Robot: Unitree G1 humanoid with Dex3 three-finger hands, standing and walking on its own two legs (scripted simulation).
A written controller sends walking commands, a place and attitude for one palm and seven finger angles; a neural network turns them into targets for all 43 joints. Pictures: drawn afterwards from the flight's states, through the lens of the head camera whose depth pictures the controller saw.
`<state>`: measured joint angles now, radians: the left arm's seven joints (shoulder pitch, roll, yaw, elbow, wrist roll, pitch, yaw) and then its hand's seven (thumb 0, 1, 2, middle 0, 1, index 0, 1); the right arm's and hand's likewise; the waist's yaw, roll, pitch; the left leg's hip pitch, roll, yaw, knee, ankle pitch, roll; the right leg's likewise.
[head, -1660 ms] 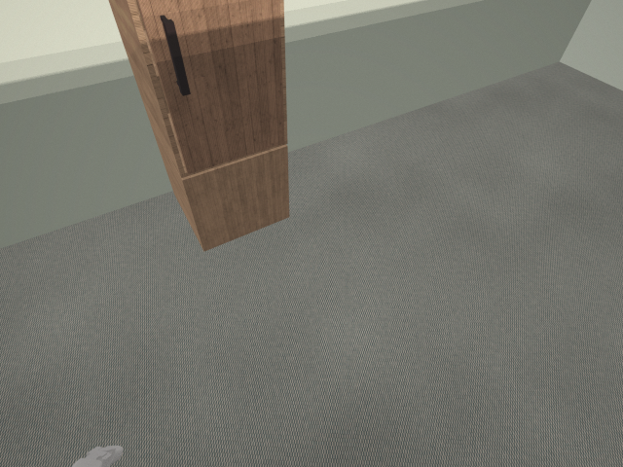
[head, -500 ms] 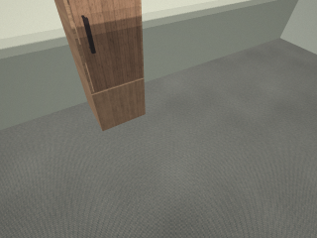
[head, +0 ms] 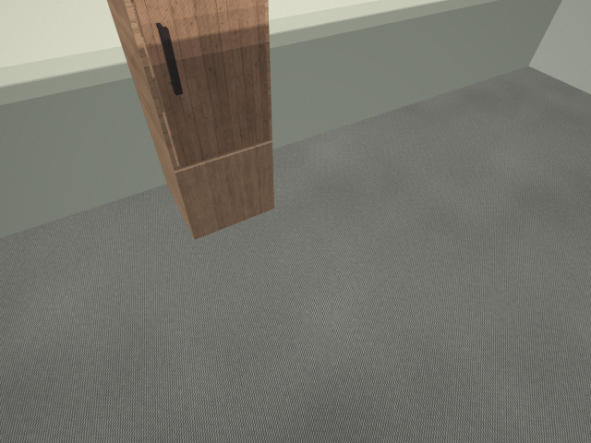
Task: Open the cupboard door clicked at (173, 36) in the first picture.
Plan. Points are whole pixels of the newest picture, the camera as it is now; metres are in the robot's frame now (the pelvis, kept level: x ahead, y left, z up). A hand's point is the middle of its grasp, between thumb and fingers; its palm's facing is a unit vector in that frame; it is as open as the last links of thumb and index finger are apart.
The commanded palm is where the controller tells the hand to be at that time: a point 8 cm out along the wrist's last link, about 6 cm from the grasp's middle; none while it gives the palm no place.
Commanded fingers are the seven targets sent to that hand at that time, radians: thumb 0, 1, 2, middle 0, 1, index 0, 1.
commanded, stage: walk to a spot facing it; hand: left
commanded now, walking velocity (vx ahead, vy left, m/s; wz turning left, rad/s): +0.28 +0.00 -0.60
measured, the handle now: (169, 60) +1.03 +0.42 +0.03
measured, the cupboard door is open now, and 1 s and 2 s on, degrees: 0 0 0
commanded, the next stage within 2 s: none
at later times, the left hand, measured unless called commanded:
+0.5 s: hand out of the picture +0.07 +0.14 -0.17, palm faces -0.14 -0.98 -0.17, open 7.4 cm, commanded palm none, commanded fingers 0.00 0.90 0.90 -0.20 -0.30 -0.20 -0.30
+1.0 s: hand (235, 272) +0.48 +0.16 -0.17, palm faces -0.45 -0.87 -0.20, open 7.4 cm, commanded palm none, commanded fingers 0.00 0.90 0.90 -0.20 -0.30 -0.20 -0.30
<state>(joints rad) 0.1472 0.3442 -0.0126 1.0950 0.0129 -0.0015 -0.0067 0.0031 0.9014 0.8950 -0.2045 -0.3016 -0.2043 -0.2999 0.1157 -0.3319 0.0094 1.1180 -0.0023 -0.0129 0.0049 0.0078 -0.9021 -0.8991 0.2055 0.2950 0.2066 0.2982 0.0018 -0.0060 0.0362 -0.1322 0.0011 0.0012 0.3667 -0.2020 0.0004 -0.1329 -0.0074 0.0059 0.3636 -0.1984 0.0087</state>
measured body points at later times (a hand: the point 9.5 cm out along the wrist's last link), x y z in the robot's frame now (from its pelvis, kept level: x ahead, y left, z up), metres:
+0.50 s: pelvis +0.09 -0.03 -0.01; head +0.11 -0.04 +0.44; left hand +0.08 +0.19 -0.16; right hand +0.09 -0.28 -0.16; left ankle +0.13 +0.10 -0.67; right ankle +0.02 -0.11 -0.75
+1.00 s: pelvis +0.30 +0.01 +0.00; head +0.33 +0.03 +0.45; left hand +0.50 +0.20 -0.15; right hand +0.21 -0.22 -0.13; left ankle +0.33 +0.08 -0.75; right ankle +0.24 -0.12 -0.64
